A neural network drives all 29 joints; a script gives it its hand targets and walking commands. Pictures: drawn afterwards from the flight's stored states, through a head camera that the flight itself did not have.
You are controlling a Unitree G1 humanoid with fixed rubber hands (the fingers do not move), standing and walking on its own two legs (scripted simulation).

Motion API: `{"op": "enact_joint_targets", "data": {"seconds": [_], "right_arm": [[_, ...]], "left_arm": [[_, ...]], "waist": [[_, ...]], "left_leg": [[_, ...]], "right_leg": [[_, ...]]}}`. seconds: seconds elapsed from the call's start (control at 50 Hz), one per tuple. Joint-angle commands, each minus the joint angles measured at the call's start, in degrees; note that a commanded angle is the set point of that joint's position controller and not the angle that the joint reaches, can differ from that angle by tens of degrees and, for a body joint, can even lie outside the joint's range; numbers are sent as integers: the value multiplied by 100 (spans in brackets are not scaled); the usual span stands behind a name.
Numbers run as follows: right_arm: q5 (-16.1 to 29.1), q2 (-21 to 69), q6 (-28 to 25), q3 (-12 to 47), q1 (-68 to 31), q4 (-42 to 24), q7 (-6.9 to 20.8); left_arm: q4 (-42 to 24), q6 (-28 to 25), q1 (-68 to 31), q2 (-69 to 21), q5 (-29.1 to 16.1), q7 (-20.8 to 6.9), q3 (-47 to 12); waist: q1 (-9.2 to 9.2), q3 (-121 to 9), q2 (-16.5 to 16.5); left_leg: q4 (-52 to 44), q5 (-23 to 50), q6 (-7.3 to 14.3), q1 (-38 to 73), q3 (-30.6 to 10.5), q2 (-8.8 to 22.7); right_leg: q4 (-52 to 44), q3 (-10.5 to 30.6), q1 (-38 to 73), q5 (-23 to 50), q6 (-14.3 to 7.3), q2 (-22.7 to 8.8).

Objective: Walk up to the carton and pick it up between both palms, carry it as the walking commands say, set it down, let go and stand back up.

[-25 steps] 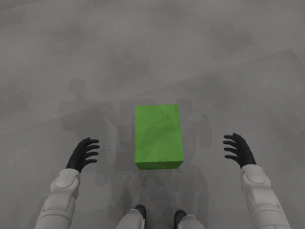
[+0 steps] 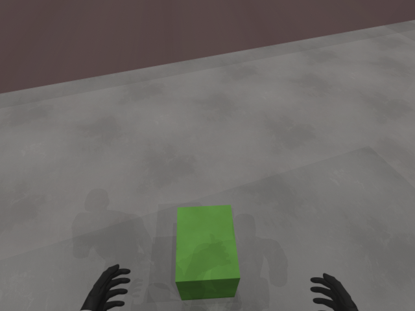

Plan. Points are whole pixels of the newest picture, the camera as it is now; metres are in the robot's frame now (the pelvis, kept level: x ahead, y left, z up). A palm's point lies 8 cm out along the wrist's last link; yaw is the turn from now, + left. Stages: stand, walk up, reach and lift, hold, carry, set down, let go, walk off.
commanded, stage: let go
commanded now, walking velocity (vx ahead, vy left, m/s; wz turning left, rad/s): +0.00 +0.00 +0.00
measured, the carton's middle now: (206, 252) +0.48 +0.04 -0.63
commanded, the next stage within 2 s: stand in 0.30 s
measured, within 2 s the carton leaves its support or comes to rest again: neither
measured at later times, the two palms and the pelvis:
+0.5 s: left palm out of the picture +0.14 +0.29 -0.09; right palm out of the picture +0.14 -0.26 -0.08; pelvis +0.00 +0.02 -0.01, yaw +0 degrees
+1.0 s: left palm out of the picture +0.09 +0.30 -0.11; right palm out of the picture +0.09 -0.26 -0.10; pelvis -0.01 +0.02 +0.00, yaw -1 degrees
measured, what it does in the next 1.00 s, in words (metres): stands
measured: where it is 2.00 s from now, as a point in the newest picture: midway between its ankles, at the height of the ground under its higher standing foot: outside the picture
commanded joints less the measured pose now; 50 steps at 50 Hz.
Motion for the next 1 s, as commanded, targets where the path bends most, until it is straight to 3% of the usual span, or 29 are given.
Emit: {"op": "enact_joint_targets", "data": {"seconds": [0.0, 0.12, 0.28, 0.3, 0.38, 0.58, 0.98], "right_arm": [[-9, -442, 46, -119, -354, -584, 19], [-27, -423, 151, -145, -273, -550, 7], [224, -607, -48, -53, -204, -323, -190], [41, -1110, -263, -296, -525, 593, -354], [8, -1050, -570, -303, -447, 896, -451], [24, -1199, -717, -318, -418, 1536, -562], [64, -1313, -718, -185, -372, 2281, -611]], "left_arm": [[-499, 64, -242, 571, 47, 15, 206], [-523, 206, -240, 564, 99, 49, 227], [-703, 596, -281, 498, 62, 309, 93], [260, 113, -319, 1169, -88, 456, 372], [616, -440, -315, 947, 47, 537, 322], [1310, -665, -169, 1132, 71, 645, 276], [2056, -702, -36, 1286, 44, 719, 144]], "waist": [[62, -132, -91], [23, -145, 2], [-16, -446, 25], [52, -669, -239], [-55, -547, 2], [-32, -652, 154], [-24, -404, 50]], "left_leg": [[-242, 722, 26, 320, 355, -231], [-167, 1170, 28, 427, 317, -236], [-30, 1436, -89, 49, 221, -206], [232, 1309, -27, -174, 213, 140], [76, 738, 90, -289, -124, 281], [80, 1581, 107, -187, -223, 409], [-230, 1109, 133, -197, -296, 508]], "right_leg": [[-552, -123, -124, 811, 172, -52], [-377, -133, 83, 1344, 159, 11], [-107, -117, 296, 1898, 112, 97], [-37, -194, -167, 1215, 271, -229], [-119, 63, -431, 541, 191, -243], [-67, 227, -231, 1235, 146, -347], [-308, 392, -180, 1063, 138, -497]]}}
